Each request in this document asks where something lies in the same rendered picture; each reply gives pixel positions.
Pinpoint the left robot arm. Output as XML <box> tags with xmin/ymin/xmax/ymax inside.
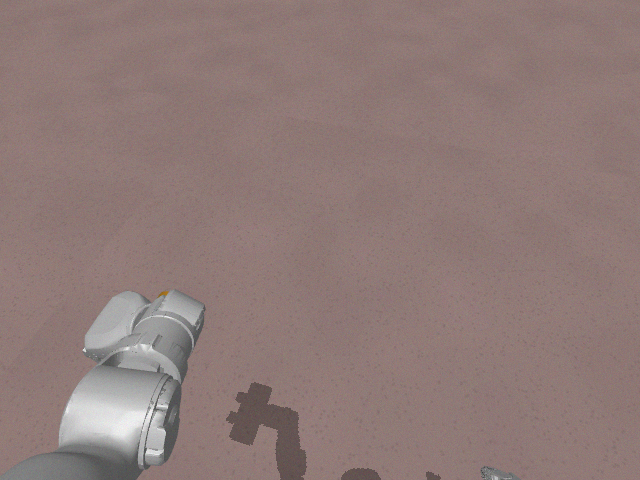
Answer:
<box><xmin>0</xmin><ymin>289</ymin><xmax>206</xmax><ymax>480</ymax></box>

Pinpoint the left robot hand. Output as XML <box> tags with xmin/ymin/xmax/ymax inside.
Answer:
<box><xmin>82</xmin><ymin>291</ymin><xmax>151</xmax><ymax>363</ymax></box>

